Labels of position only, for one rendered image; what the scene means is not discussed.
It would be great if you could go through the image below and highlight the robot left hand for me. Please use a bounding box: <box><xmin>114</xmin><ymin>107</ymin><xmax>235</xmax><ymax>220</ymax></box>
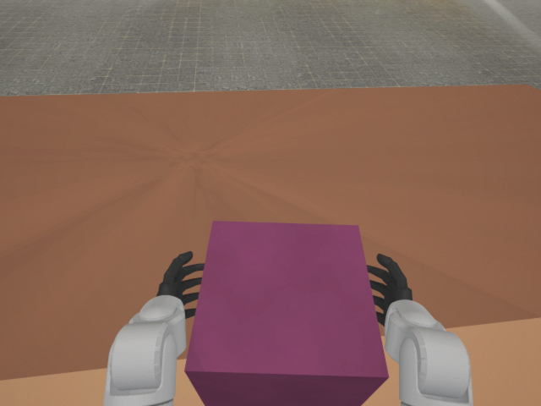
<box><xmin>156</xmin><ymin>251</ymin><xmax>205</xmax><ymax>320</ymax></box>

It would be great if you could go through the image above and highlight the robot right hand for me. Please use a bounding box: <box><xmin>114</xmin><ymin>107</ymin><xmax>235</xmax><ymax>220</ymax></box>
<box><xmin>367</xmin><ymin>254</ymin><xmax>413</xmax><ymax>326</ymax></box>

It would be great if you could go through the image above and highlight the left robot forearm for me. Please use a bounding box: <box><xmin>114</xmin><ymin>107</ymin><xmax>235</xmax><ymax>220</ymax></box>
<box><xmin>103</xmin><ymin>295</ymin><xmax>186</xmax><ymax>406</ymax></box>

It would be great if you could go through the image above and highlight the right robot forearm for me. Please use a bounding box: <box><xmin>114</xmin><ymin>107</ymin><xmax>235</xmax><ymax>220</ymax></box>
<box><xmin>385</xmin><ymin>299</ymin><xmax>473</xmax><ymax>406</ymax></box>

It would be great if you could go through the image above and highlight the carton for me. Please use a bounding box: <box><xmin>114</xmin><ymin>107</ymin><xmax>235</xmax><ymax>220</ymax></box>
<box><xmin>184</xmin><ymin>221</ymin><xmax>389</xmax><ymax>406</ymax></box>

